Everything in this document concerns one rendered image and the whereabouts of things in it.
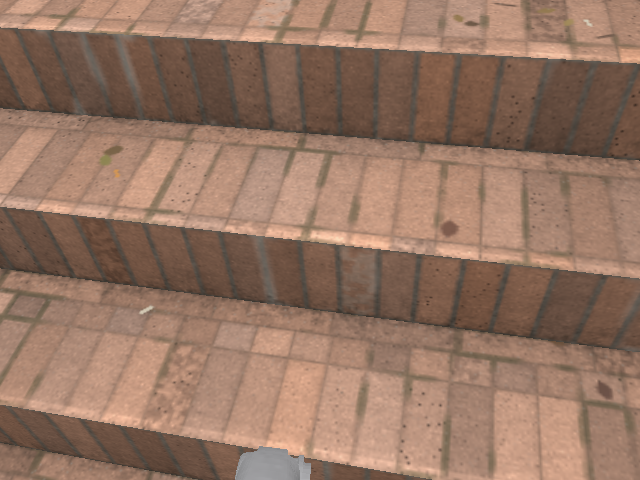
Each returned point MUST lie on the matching robot left thigh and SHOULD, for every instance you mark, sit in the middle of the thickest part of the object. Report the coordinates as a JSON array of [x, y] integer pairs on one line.
[[269, 463]]

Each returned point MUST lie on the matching left robot shin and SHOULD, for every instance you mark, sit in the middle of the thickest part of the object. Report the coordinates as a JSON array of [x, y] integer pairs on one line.
[[240, 461]]

